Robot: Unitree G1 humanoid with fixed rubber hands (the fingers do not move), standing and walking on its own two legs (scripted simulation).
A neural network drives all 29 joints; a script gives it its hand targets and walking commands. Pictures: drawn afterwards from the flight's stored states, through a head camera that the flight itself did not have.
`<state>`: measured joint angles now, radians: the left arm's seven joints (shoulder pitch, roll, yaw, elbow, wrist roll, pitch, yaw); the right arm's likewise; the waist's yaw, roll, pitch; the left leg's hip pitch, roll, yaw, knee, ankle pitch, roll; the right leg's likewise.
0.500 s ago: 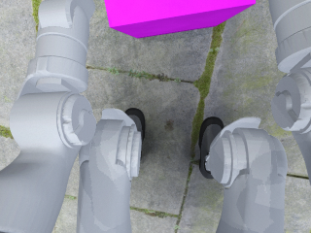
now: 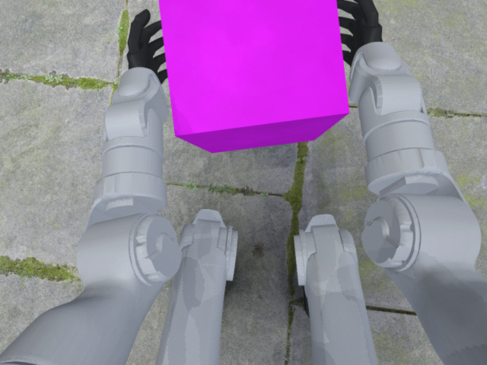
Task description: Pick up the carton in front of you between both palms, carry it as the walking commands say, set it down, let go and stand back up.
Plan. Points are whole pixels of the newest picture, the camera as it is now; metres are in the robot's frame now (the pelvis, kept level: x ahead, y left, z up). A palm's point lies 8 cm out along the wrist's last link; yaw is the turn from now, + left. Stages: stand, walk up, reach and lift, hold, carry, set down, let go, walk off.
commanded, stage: reach and lift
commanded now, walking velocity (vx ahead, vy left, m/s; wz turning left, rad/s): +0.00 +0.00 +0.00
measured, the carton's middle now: (254, 77) +0.54 +0.02 -0.15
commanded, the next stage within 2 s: none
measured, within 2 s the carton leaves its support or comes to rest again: neither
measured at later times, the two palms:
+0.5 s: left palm (93, 50) +0.49 +0.17 +0.06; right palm (426, 25) +0.50 -0.13 +0.06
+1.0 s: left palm out of the picture +0.44 +0.16 +0.22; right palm out of the picture +0.44 -0.14 +0.22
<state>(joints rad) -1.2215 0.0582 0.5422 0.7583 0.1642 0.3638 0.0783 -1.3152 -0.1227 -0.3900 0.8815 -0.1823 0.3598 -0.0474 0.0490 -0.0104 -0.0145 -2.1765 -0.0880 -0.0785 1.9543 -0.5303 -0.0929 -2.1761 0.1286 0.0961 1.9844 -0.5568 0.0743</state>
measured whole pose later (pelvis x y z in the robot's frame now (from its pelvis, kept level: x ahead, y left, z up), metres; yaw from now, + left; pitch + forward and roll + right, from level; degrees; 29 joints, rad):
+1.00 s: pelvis +0.06 +0.00 +0.25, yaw +0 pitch +27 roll +0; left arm -0.59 -0.11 0.42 0.58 0.23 0.37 0.03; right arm -0.61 0.11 -0.39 0.60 -0.23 0.36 -0.02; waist 0.02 -0.01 -0.20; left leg -1.17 -0.08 -0.13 1.10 -0.40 -0.05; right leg -1.16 0.09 0.13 1.11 -0.42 0.04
